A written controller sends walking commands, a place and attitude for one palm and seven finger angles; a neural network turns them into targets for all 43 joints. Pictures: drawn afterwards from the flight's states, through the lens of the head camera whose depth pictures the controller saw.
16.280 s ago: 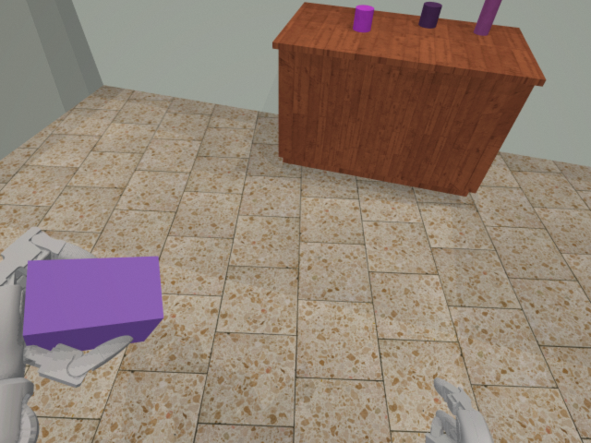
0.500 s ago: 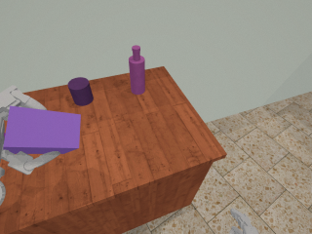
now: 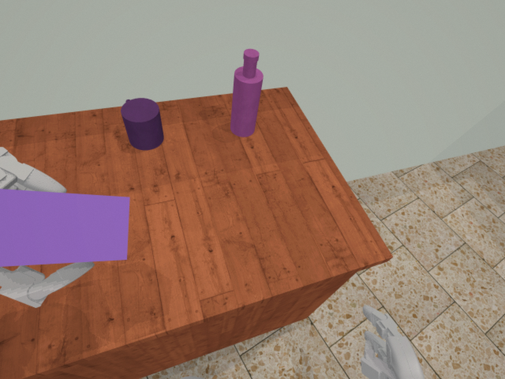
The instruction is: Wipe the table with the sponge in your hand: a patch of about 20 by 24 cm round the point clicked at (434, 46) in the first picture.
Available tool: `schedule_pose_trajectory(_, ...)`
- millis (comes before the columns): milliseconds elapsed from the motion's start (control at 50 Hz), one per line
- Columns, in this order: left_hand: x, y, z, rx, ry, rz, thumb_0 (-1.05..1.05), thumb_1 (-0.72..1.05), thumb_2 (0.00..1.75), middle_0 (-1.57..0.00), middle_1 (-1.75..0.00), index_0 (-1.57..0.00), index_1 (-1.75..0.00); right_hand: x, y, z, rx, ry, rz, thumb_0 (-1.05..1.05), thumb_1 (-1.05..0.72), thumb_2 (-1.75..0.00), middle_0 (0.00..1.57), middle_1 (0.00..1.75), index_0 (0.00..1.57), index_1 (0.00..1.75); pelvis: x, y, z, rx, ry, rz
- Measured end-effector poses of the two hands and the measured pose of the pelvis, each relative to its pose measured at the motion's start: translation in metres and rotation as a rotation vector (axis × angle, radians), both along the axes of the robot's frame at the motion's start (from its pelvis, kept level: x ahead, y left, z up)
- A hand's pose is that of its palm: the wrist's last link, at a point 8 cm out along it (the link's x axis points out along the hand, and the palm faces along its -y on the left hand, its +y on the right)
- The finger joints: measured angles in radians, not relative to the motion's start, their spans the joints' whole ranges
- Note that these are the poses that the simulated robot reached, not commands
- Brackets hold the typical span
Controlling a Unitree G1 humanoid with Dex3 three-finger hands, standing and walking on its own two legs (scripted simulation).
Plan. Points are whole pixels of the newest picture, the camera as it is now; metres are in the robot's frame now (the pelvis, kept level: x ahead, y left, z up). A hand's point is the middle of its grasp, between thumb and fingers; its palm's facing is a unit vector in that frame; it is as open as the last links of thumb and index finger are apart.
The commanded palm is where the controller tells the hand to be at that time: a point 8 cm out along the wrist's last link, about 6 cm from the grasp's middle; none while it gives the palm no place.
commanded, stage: come to a stop and stand still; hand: left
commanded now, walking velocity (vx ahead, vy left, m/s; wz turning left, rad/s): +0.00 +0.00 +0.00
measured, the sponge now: (78, 230) +0.24 +0.23 +0.15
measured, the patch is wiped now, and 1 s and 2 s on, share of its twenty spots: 0.00 0.00 0.00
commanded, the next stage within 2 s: look again from close up in 0.90 s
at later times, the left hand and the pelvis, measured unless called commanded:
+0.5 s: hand (23, 289) +0.16 +0.25 +0.17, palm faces +0.32 -0.86 -0.39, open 10.6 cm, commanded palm +0.11 +0.28 +0.18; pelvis -0.05 +0.00 +0.00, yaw +0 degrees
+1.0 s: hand (26, 316) +0.14 +0.23 +0.16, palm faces +0.35 -0.87 -0.35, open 10.6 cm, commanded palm +0.09 +0.27 +0.18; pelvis -0.07 -0.01 +0.00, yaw -1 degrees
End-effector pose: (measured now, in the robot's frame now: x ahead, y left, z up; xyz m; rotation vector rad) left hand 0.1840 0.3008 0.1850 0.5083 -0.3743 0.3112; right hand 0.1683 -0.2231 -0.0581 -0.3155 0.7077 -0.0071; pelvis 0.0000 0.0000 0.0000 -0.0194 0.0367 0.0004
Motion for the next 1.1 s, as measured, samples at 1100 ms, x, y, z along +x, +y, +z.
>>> schedule_pose_trajectory(1100,-0.074,-0.022,-0.014,-0.116,0.069,-0.003,-0.01,-0.54,1.02,-0.66,-1.37,-0.69,-1.36,-0.086,-0.01,-0.001,0.049,-0.083,-0.114,0.01,-0.9,-0.9,0.2,0.3,0.2,0.3,-0.069,-0.007,0.0,-0.006,-0.065,-0.015)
